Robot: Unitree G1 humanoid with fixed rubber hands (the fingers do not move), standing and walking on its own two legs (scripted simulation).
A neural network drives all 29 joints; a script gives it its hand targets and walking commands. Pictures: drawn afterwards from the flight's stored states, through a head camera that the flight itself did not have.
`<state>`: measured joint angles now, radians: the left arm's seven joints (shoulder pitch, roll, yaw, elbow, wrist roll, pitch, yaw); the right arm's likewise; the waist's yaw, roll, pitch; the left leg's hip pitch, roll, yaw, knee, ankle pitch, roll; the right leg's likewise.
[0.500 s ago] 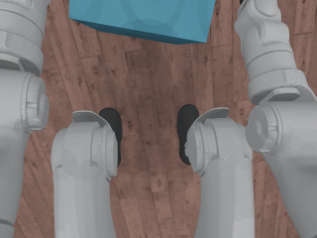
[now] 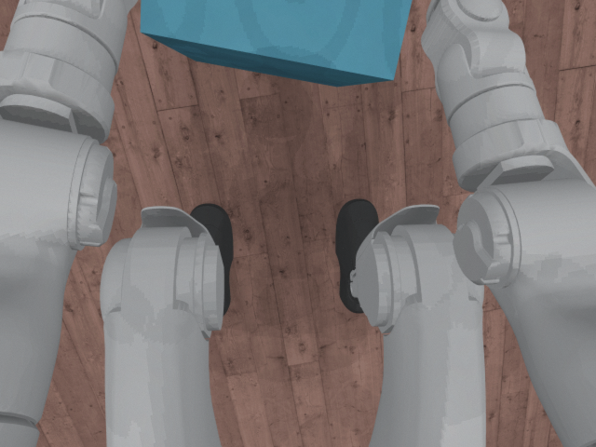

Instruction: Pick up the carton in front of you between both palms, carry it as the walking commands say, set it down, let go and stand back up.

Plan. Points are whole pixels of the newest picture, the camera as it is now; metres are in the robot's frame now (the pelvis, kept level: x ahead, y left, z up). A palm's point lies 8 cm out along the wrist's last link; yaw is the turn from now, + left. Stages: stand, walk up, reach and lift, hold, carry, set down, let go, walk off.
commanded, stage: reach and lift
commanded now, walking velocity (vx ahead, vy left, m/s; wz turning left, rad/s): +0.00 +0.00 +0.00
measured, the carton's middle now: out of the picture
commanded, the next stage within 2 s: none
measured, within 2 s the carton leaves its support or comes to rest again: leaves its support in 0.30 s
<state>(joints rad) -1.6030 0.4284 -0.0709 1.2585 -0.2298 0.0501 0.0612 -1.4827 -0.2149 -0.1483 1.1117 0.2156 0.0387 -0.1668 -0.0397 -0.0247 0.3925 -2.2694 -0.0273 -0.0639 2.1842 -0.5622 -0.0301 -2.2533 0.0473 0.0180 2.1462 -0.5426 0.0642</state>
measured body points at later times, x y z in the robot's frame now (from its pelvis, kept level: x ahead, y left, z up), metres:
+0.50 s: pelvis +0.01 +0.00 +0.01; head +0.34 +0.04 +0.31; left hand +0.56 +0.17 -0.12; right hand +0.54 -0.13 -0.11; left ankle +0.11 +0.13 -0.34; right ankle +0.13 -0.14 -0.34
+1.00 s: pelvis +0.01 -0.01 +0.13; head +0.26 +0.02 +0.49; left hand +0.51 +0.17 +0.06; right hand +0.51 -0.13 +0.06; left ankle +0.11 +0.13 -0.34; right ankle +0.13 -0.14 -0.34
